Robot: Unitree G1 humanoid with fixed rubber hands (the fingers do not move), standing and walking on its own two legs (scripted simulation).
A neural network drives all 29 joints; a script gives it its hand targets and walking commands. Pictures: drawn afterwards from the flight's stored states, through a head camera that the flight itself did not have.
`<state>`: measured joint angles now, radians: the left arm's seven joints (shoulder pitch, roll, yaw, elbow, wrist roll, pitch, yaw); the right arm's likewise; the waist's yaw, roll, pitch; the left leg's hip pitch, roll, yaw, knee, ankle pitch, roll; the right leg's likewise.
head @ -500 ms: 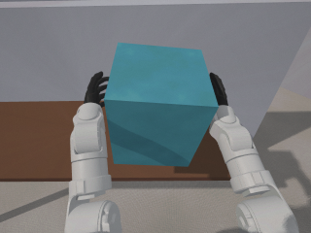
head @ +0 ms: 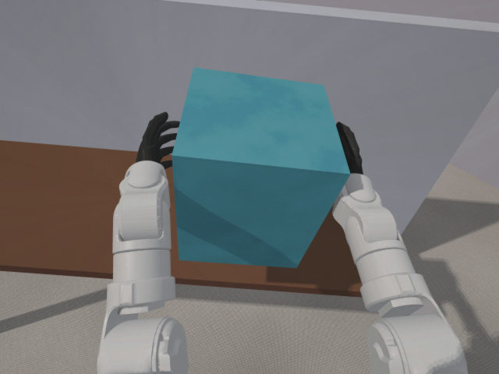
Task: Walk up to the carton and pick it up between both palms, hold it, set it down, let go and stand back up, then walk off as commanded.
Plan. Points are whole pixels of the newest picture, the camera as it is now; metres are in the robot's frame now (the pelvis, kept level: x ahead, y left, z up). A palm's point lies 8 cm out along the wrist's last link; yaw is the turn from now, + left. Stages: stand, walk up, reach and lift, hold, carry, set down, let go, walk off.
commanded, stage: hold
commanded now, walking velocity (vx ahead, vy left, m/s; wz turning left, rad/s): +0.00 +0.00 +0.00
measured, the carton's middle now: (249, 175) +0.39 +0.01 +0.14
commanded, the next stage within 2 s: none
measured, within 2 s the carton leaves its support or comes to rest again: neither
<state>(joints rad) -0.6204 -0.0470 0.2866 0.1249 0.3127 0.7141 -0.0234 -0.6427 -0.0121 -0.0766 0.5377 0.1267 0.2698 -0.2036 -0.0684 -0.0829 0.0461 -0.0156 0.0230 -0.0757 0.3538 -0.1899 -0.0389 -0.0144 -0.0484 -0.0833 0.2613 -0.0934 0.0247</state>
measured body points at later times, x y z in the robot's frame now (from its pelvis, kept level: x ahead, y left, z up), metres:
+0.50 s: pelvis +0.01 -0.01 +0.00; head -0.04 +0.00 +0.45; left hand +0.37 +0.15 +0.19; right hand +0.37 -0.15 +0.18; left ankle +0.02 +0.14 -0.75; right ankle +0.04 -0.14 -0.75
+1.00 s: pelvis +0.01 -0.01 +0.00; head -0.03 +0.00 +0.45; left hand +0.39 +0.11 +0.20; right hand +0.37 -0.19 +0.17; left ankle +0.02 +0.14 -0.75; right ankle +0.04 -0.14 -0.75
